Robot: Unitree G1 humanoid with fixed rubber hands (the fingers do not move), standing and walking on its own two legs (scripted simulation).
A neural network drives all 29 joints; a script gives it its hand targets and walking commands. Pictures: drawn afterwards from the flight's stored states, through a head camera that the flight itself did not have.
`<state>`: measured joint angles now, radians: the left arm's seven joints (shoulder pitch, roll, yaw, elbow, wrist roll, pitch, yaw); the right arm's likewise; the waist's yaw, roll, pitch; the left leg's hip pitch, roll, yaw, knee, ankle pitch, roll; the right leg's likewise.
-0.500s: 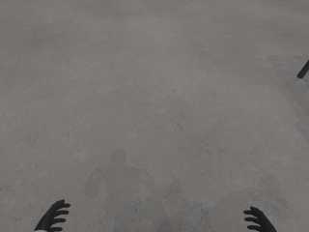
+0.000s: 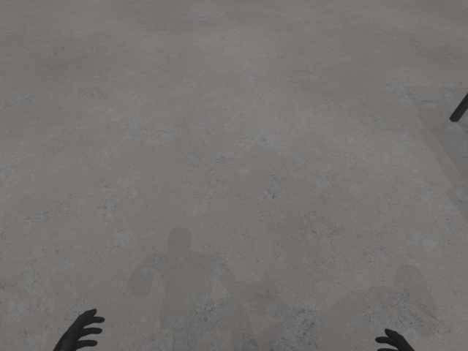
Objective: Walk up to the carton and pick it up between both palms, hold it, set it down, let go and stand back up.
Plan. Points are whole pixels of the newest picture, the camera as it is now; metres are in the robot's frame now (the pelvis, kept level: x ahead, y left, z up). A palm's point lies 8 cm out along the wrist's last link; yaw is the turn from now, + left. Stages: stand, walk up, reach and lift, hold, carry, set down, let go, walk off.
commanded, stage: walk up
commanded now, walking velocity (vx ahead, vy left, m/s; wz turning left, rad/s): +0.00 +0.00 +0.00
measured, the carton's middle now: out of the picture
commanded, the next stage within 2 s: none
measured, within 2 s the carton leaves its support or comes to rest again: neither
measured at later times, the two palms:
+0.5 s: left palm (109, 275) +0.26 +0.24 -0.04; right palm out of the picture +0.06 -0.45 -0.07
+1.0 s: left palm (208, 207) +0.45 +0.08 -0.09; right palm out of the picture +0.12 -0.53 -0.04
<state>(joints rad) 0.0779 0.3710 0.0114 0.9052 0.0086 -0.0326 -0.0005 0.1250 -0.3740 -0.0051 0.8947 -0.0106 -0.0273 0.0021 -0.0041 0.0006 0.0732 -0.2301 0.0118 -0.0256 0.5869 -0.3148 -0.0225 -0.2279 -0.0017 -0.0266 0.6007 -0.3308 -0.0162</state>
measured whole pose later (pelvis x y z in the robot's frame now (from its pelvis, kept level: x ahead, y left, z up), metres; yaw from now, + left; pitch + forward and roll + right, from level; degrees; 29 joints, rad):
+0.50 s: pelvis +0.04 -0.06 -0.01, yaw -16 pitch -2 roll +4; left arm 0.16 0.51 0.11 0.79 0.02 0.03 -0.17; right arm 0.16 -0.54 -0.13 0.86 -0.05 -0.08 0.02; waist 0.01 -0.01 -0.02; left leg -0.03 0.13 0.24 0.48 -0.38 -0.07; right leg -0.45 -0.16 -0.02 0.73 -0.33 0.00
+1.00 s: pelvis +0.20 -0.16 +0.00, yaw -33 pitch +1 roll -1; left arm 0.31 0.48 0.07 0.74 0.02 -0.03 -0.10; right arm 0.22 -0.52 -0.11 0.77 -0.03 -0.11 0.05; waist 0.01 -0.02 0.00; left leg -0.41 0.00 0.00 0.55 -0.14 0.03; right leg -0.21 0.09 0.14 0.62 -0.41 -0.04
